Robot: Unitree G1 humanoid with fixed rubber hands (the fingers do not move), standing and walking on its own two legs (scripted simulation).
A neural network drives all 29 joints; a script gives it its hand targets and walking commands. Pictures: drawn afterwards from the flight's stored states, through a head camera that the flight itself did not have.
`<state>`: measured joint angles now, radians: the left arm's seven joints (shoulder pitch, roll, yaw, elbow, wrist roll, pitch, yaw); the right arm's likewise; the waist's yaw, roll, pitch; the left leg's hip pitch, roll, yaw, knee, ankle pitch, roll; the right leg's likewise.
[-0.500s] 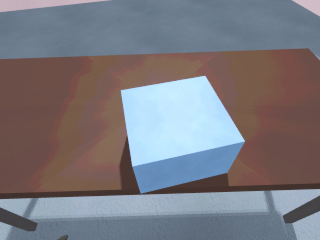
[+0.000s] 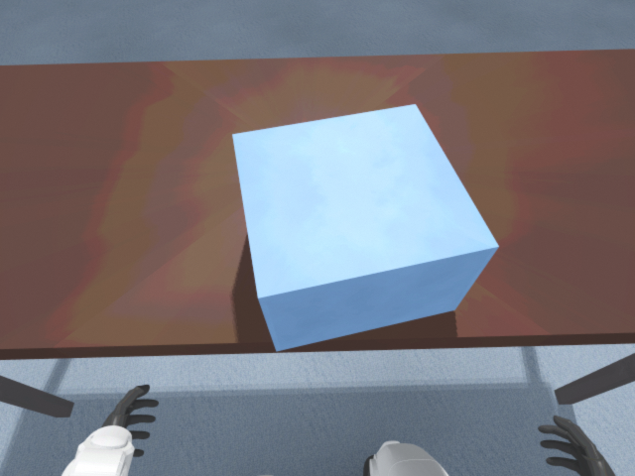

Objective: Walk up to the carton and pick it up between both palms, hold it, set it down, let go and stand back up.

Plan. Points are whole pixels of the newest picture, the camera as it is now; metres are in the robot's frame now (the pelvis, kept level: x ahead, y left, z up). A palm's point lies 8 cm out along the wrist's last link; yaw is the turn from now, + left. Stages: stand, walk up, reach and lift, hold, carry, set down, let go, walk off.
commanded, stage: reach and lift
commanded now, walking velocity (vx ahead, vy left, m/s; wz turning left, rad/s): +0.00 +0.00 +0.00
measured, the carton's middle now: (347, 225) +0.42 -0.03 +0.03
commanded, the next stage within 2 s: none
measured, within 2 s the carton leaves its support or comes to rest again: neither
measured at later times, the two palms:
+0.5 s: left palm (124, 461) +0.15 +0.24 -0.04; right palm (621, 469) +0.12 -0.32 -0.05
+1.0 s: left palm (145, 456) +0.15 +0.21 +0.00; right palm (625, 441) +0.14 -0.30 +0.00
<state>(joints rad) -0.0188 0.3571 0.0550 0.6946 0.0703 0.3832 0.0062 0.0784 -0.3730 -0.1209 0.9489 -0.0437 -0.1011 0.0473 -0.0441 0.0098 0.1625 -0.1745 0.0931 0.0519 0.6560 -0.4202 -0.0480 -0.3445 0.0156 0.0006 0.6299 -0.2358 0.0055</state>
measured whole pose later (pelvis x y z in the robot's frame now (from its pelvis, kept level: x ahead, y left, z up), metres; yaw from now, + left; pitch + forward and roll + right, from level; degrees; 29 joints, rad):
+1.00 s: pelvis -0.03 -0.03 +0.02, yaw +2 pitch -7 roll +1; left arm 0.25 0.18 0.06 0.19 -0.04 0.28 0.10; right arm 0.32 -0.35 -0.11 0.29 0.07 0.03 0.15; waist -0.02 0.00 0.06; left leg -0.01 0.07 0.00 0.41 -0.29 -0.05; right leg -0.20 0.01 -0.02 0.46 -0.15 -0.04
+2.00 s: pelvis +0.02 +0.00 +0.02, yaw +1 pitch +0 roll -2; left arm 0.36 0.01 -0.06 -0.17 0.01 0.13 0.24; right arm 0.21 -0.56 -0.08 0.39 0.47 -0.19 0.29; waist -0.02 0.01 -0.01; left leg -0.04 0.08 0.01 0.37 -0.33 -0.04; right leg -0.19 0.04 0.01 0.32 -0.13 0.00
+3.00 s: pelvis -0.01 -0.02 +0.02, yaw +0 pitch +4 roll +0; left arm -0.35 0.09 0.13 0.02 -0.09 0.56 0.20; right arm -0.51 -0.61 -0.02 0.59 0.42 0.17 0.23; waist 0.03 0.02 -0.02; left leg -0.17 0.07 0.01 0.34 -0.25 -0.06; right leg -0.33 0.04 0.03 0.33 -0.07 -0.02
